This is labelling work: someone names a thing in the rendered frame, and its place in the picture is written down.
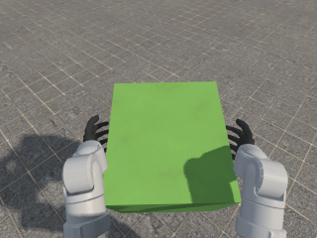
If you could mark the robot right hand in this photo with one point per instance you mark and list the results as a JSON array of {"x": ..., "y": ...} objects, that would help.
[{"x": 246, "y": 136}]

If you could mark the robot right forearm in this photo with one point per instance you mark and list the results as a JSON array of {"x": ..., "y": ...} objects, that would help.
[{"x": 263, "y": 194}]

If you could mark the carton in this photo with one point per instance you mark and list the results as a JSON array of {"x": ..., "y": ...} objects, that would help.
[{"x": 168, "y": 149}]

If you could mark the robot left hand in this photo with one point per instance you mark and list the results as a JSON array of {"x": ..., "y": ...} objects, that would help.
[{"x": 90, "y": 131}]

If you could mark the robot left forearm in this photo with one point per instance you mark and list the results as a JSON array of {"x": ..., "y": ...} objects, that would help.
[{"x": 83, "y": 192}]

